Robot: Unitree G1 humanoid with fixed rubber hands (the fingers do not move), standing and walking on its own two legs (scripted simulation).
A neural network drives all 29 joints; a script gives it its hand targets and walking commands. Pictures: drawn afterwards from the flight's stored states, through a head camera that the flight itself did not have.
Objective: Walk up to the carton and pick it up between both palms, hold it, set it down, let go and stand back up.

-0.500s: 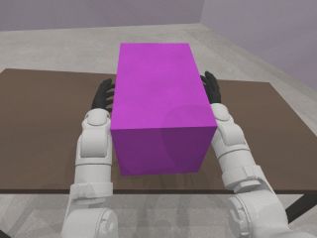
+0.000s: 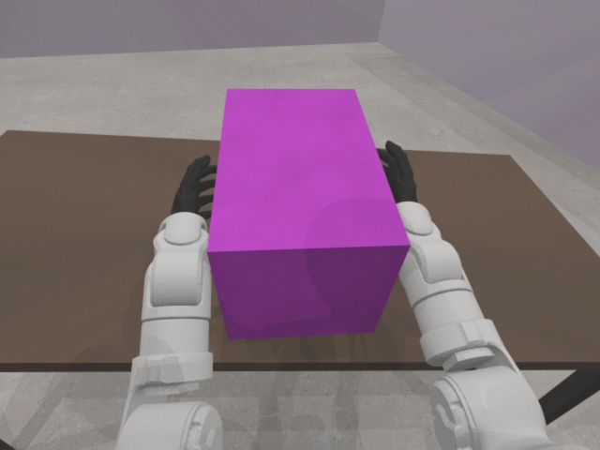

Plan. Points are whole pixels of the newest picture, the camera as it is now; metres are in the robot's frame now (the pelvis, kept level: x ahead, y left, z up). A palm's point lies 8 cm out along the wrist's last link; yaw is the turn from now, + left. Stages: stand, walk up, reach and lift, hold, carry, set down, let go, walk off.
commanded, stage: hold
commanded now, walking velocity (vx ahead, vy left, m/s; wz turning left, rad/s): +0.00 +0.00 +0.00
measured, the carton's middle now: (296, 204) +0.37 +0.00 +0.18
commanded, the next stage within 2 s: none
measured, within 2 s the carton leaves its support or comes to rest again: neither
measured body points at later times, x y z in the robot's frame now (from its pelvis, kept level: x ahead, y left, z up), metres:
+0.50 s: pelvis +0.00 +0.00 +0.00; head -0.05 +0.04 +0.45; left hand +0.36 +0.14 +0.17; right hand +0.37 -0.14 +0.19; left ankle +0.01 +0.12 -0.75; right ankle +0.02 -0.12 -0.75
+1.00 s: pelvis +0.00 +0.00 +0.00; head -0.05 +0.03 +0.45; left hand +0.36 +0.14 +0.17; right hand +0.37 -0.14 +0.19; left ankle +0.01 +0.12 -0.75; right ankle +0.02 -0.12 -0.75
